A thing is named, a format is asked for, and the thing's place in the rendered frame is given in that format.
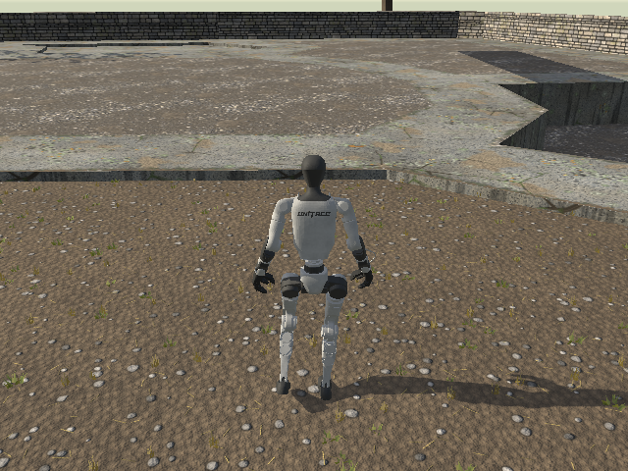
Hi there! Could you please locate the left robot forearm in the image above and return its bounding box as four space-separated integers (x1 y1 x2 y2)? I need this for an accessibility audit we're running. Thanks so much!
254 237 275 276

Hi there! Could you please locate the robot left upper arm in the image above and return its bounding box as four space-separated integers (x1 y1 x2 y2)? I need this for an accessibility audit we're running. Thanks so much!
265 197 293 252

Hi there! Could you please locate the left robot shin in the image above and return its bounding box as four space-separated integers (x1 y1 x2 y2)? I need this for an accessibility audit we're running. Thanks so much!
280 315 294 382

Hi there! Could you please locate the robot right hand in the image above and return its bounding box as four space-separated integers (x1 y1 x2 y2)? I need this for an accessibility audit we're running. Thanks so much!
350 269 373 288

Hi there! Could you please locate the robot left hand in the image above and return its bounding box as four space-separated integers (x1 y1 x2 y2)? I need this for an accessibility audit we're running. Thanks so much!
252 271 275 293

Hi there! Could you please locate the robot right upper arm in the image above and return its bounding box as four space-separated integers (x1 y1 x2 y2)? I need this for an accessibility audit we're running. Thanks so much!
334 197 362 251

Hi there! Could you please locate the robot right thigh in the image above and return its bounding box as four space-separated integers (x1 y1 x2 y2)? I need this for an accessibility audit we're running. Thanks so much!
321 274 347 341

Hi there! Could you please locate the right robot forearm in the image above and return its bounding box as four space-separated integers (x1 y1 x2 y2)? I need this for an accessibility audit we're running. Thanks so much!
352 236 371 273

